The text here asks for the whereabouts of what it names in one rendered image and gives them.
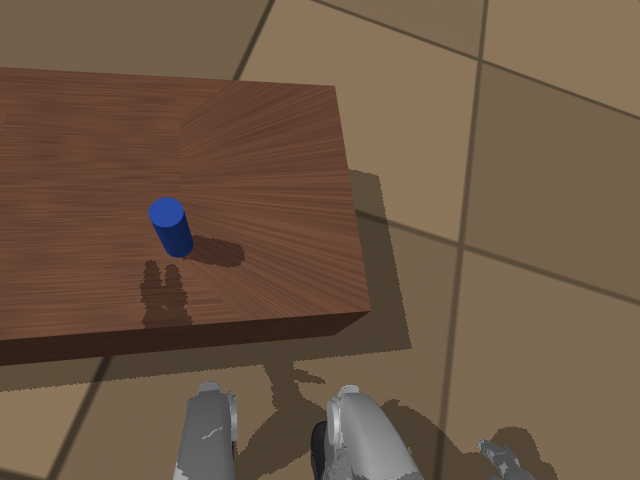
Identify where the right robot hand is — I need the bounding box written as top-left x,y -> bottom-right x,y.
478,439 -> 536,480

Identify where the right robot foot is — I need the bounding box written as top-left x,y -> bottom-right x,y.
311,421 -> 327,480

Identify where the can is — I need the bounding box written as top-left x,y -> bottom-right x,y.
148,197 -> 193,258

